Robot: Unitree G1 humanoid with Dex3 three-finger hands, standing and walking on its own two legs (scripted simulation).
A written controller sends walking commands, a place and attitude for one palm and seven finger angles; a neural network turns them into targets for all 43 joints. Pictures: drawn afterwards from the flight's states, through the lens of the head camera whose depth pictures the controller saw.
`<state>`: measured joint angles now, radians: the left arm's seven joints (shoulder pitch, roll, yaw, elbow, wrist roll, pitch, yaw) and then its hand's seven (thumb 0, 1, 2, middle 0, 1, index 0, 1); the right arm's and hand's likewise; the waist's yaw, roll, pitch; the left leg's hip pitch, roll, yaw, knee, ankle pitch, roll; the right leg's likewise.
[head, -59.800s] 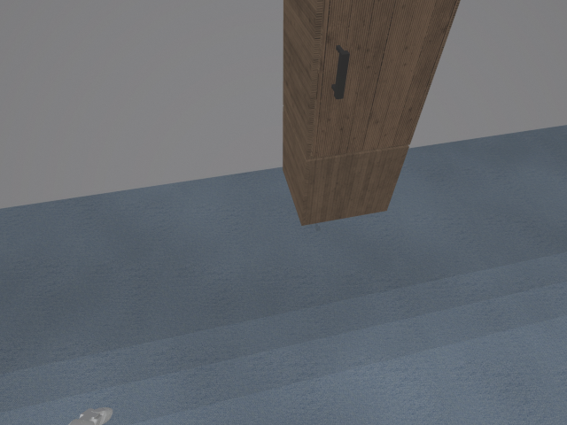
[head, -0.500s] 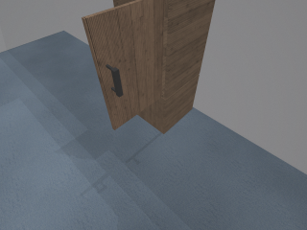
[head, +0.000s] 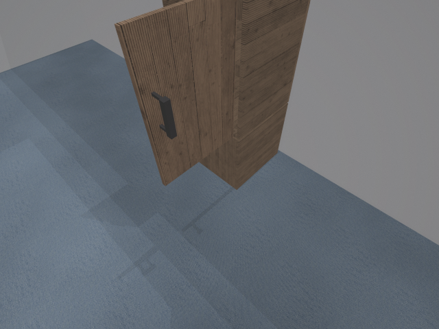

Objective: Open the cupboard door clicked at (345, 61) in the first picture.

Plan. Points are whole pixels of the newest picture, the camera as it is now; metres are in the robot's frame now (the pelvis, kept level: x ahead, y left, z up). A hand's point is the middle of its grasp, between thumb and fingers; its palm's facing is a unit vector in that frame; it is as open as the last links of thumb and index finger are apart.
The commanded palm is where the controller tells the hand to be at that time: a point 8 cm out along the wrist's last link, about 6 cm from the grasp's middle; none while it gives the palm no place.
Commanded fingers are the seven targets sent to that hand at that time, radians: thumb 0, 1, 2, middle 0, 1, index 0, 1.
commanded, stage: look to check the result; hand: left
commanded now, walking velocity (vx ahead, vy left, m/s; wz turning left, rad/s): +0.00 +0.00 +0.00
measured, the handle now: (163, 115) +0.67 +0.20 -0.02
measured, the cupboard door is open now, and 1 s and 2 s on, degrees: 89 89 89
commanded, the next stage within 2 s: stand and wait in 0.02 s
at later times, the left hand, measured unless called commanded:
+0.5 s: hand out of the picture +0.08 +0.23 -0.15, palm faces -0.01 -0.94 -0.34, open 7.4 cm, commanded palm none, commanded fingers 0.00 0.90 0.90 -0.20 -0.30 -0.20 -0.30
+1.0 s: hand out of the picture +0.09 +0.22 -0.15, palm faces -0.02 -0.94 -0.33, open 7.4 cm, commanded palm none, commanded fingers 0.00 0.90 0.90 -0.20 -0.30 -0.20 -0.30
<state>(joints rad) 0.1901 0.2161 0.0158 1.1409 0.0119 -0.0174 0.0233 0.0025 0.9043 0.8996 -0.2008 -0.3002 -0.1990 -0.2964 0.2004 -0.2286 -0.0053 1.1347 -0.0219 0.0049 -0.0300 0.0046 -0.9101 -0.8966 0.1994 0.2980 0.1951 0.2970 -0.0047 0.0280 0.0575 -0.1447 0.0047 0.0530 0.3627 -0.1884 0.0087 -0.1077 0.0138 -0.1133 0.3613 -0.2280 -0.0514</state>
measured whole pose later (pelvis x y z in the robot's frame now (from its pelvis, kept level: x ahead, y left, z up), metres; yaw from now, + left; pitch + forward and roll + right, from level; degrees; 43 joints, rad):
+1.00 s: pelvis +0.02 -0.01 +0.00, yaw -1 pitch -1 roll +1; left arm 0.13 0.28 0.01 1.14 0.01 -0.02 0.02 0.00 0.90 0.90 -0.20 -0.30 -0.20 -0.30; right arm 0.14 -0.30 0.00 1.13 -0.02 0.01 -0.02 0.01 -0.91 -0.90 0.20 0.30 0.20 0.30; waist -0.01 0.03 0.05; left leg -0.08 0.02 0.06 0.30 -0.19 -0.01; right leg -0.05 0.03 -0.10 0.29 -0.22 -0.06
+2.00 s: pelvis +0.02 +0.00 +0.00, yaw -1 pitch -1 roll +0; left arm 0.12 0.30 0.00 1.13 0.01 -0.02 0.01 0.00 0.90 0.90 -0.20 -0.30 -0.20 -0.30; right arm 0.13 -0.31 0.00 1.13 -0.02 0.00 -0.02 0.01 -0.91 -0.90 0.20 0.30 0.20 0.30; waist -0.01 0.02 0.05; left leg -0.08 0.01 0.06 0.28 -0.18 0.00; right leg -0.04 0.02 -0.10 0.28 -0.21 -0.05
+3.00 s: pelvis +0.03 -0.01 +0.00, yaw -1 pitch -1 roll +1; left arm 0.11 0.31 0.00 1.13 0.01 -0.03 0.01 0.00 0.90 0.90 -0.20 -0.30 -0.20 -0.30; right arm 0.12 -0.33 0.00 1.13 -0.01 0.00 -0.02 0.01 -0.91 -0.90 0.20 0.30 0.20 0.30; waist -0.01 0.02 0.05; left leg -0.07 0.02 0.07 0.27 -0.19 -0.01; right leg -0.03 0.03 -0.09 0.27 -0.22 -0.06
